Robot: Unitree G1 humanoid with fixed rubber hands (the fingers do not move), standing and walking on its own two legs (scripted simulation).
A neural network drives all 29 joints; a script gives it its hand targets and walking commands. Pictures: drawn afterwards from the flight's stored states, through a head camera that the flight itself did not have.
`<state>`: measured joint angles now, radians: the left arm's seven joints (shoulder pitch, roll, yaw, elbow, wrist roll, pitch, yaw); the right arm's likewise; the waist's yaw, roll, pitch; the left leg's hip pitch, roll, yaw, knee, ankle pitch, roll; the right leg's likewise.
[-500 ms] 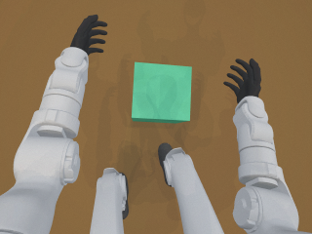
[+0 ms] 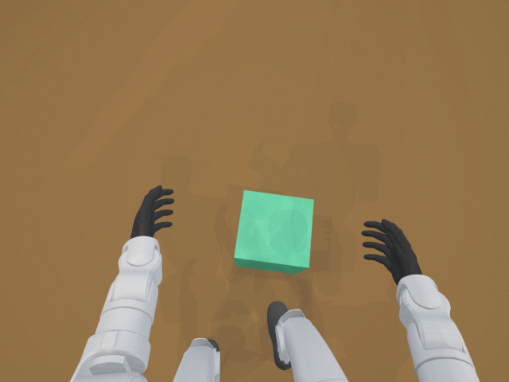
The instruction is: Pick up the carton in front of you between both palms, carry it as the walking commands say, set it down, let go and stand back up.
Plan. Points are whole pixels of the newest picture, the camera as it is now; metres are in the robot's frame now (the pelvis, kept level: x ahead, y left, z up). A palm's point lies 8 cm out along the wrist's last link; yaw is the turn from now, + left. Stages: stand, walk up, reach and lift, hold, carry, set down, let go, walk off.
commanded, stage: let go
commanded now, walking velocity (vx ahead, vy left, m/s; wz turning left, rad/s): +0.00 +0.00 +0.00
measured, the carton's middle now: (271, 235) +0.43 -0.11 -0.59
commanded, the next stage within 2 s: stand in 0.98 s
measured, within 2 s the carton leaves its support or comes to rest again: neither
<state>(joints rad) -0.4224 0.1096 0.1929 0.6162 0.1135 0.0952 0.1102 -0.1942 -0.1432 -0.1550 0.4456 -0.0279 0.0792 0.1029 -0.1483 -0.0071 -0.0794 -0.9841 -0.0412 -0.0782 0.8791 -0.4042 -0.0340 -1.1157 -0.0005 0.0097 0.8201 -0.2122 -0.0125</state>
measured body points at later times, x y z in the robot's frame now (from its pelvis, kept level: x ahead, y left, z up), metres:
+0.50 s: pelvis +0.06 +0.02 +0.06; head +0.12 +0.02 +0.50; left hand +0.27 +0.24 -0.03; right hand +0.22 -0.22 -0.02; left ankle -0.01 +0.14 -0.68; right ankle +0.08 -0.11 -0.68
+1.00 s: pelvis +0.05 +0.02 +0.06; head +0.06 +0.02 +0.51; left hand +0.24 +0.25 -0.02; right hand +0.20 -0.23 -0.02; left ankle -0.01 +0.14 -0.68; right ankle +0.08 -0.11 -0.68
